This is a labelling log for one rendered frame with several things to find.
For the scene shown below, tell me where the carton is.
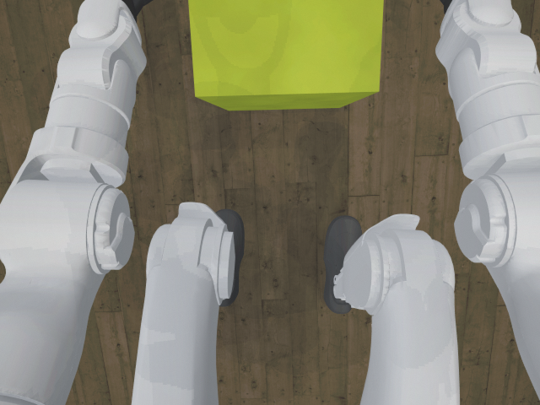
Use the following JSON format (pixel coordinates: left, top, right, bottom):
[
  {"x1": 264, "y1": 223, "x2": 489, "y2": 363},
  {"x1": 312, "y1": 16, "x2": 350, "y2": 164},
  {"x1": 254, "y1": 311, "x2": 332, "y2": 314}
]
[{"x1": 188, "y1": 0, "x2": 384, "y2": 111}]

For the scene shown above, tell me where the robot left upper arm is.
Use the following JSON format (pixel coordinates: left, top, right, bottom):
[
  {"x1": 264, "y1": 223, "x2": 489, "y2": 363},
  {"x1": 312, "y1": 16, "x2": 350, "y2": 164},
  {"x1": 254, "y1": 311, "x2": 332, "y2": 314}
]
[{"x1": 0, "y1": 180, "x2": 135, "y2": 405}]

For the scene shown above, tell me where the robot right foot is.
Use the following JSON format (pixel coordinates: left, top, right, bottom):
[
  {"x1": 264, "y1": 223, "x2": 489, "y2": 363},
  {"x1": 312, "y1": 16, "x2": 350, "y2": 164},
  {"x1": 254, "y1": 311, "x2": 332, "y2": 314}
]
[{"x1": 323, "y1": 215, "x2": 362, "y2": 314}]

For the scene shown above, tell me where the robot left thigh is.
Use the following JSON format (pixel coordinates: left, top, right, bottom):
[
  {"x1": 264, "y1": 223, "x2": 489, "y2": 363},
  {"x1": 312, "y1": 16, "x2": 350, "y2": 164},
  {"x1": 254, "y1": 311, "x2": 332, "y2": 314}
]
[{"x1": 132, "y1": 217, "x2": 235, "y2": 405}]

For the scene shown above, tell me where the left robot hand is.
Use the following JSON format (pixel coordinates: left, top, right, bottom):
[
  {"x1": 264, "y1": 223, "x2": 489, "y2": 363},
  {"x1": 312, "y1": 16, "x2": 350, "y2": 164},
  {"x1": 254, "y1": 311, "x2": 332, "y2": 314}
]
[{"x1": 122, "y1": 0, "x2": 153, "y2": 23}]

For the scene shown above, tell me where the right robot forearm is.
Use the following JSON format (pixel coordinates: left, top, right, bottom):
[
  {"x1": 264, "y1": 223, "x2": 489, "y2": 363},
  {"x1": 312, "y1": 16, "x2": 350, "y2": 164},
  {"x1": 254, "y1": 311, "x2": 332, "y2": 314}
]
[{"x1": 435, "y1": 0, "x2": 540, "y2": 181}]

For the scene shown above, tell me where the robot right upper arm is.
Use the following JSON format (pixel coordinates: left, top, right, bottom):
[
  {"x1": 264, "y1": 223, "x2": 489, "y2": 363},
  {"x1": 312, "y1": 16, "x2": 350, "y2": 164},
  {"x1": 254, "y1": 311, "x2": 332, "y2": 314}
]
[{"x1": 454, "y1": 171, "x2": 540, "y2": 400}]

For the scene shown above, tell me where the left robot forearm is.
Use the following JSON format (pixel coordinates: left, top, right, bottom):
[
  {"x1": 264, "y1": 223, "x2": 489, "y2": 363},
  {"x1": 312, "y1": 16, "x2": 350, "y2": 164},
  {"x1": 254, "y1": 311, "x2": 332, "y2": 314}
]
[{"x1": 0, "y1": 0, "x2": 147, "y2": 262}]

